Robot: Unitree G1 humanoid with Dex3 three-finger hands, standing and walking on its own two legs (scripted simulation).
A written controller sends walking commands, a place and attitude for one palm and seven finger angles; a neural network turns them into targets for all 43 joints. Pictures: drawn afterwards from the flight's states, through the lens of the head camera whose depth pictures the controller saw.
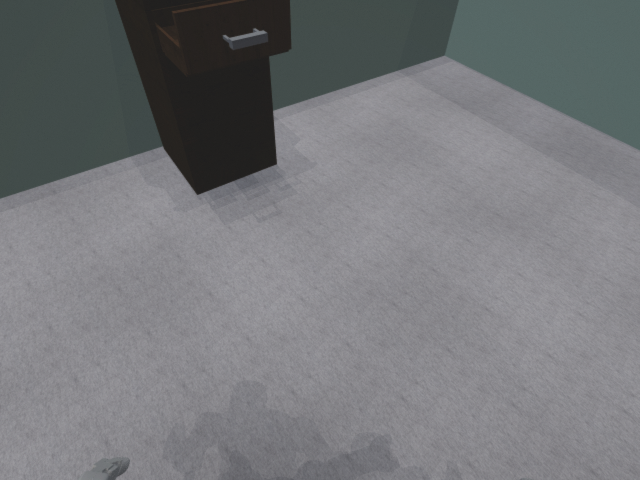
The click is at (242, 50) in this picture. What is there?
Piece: drawer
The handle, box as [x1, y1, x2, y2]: [222, 28, 267, 49]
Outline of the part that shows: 267,41 267,33 263,30 259,31 255,28 253,29 252,33 230,38 225,35 222,35 223,38 229,43 229,46 233,49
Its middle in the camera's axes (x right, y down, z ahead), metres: -0.24 -0.64 +1.23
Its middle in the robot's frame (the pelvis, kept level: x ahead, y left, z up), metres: +1.34 +0.31 -0.01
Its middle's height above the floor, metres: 0.75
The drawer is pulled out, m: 0.22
